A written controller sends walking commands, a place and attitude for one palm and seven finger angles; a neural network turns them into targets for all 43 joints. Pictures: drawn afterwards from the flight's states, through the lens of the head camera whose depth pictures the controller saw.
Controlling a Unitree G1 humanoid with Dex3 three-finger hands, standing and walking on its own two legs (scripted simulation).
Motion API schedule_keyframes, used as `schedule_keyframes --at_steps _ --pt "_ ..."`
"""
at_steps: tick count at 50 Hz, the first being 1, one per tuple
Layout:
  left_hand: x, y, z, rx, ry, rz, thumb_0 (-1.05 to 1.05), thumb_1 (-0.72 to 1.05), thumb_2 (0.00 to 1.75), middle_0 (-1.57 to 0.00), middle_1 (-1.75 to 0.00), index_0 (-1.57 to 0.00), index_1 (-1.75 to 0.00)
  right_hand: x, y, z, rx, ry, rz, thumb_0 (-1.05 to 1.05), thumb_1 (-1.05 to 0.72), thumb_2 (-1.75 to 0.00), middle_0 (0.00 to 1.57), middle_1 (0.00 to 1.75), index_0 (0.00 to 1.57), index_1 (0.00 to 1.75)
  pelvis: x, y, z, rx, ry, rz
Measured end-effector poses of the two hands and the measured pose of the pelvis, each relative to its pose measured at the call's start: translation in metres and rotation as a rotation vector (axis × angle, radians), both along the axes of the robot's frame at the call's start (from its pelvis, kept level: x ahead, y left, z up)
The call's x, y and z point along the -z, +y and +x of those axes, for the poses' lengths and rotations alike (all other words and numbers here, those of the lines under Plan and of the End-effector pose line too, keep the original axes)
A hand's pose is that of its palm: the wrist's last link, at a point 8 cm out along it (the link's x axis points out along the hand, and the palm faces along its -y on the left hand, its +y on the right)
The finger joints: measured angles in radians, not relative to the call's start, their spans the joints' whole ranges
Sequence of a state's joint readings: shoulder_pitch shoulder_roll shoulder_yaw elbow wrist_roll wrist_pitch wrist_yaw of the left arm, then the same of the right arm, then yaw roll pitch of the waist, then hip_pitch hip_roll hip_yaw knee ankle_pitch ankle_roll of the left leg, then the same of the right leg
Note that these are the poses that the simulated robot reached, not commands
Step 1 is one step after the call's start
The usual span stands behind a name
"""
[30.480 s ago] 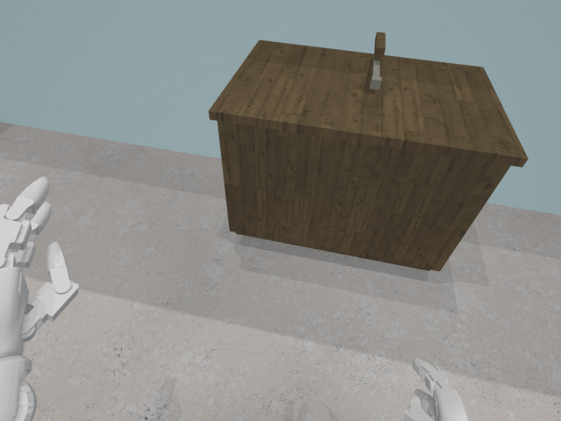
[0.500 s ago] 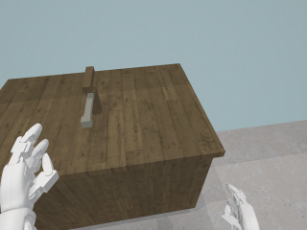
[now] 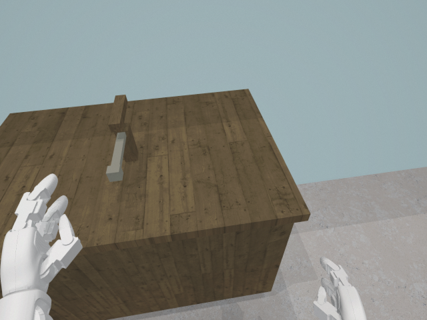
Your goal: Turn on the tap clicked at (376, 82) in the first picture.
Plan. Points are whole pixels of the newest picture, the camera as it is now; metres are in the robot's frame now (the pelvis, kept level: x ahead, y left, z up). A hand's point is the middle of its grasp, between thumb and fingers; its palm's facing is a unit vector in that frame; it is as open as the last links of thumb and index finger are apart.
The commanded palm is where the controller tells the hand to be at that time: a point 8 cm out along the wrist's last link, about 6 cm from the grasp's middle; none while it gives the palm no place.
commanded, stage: turn the palm inward beside the body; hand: left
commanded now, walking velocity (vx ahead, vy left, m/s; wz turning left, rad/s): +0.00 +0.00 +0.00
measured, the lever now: (114, 173) +0.39 +0.28 +0.06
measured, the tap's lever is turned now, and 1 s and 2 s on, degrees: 0 0 0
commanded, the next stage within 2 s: reach beside the lever's end, fingers flat in 0.02 s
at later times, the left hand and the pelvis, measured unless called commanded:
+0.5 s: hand (81, 224) +0.22 +0.25 +0.13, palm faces +0.46 -0.88 -0.14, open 7.4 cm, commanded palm +0.18 +0.29 +0.13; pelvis +0.01 +0.00 +0.00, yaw +0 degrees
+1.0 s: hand (87, 208) +0.26 +0.27 +0.11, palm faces +0.47 -0.88 -0.10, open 7.5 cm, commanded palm +0.23 +0.31 +0.10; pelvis +0.00 +0.01 +0.00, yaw -1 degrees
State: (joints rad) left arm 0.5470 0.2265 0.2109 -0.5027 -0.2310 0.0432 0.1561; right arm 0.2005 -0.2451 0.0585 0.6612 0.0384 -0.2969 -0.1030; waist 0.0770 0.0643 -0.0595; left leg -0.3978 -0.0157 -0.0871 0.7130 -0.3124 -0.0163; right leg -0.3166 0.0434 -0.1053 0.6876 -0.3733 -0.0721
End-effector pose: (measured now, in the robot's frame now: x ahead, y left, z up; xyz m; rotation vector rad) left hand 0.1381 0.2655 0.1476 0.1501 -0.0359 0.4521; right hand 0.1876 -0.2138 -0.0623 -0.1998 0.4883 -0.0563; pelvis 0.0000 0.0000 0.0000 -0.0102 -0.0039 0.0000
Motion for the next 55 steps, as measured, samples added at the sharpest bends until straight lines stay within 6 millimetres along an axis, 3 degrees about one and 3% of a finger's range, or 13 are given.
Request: schedule_keyframes --at_steps 17,31,55 --pt "0.009 0.006 0.024 -0.02 0.027 -0.011 0.02 0.9 0.9 -0.2 -0.3 -0.2 -0.3 0.006 -0.007 0.009 0.009 0.043 -0.004 0.01 -0.9 -0.9 0.2 0.3 0.2 0.3 -0.001 -0.005 0.012 0.001 0.021 0.007" --pt "0.019 0.02 0.047 -0.024 0.017 -0.023 0.02 0.9 0.9 -0.2 -0.3 -0.2 -0.29 0.01 -0.015 -0.002 0.05 0.085 -0.026 0.01 -0.9 -0.9 0.2 0.3 0.2 0.3 -0.001 -0.002 0.012 0.007 0.032 0.005" --pt "0.042 0.042 0.092 -0.041 0.016 -0.054 0.02 0.9 0.9 -0.18 -0.25 -0.18 -0.24 0.016 -0.005 -0.017 0.068 0.159 -0.041 0.01 -0.9 -0.9 0.2 0.3 0.2 0.3 0.0 0.012 0.002 0.015 0.054 -0.003"
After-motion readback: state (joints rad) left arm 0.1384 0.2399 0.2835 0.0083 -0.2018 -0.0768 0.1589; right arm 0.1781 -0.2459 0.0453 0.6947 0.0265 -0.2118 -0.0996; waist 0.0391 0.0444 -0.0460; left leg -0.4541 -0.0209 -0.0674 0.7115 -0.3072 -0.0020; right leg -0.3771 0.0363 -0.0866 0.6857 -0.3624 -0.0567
